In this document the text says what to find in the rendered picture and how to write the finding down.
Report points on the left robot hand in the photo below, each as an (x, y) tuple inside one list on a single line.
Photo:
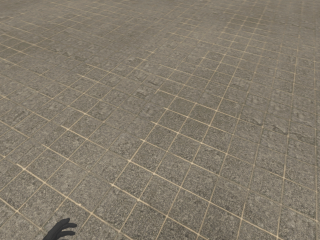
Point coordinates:
[(56, 232)]

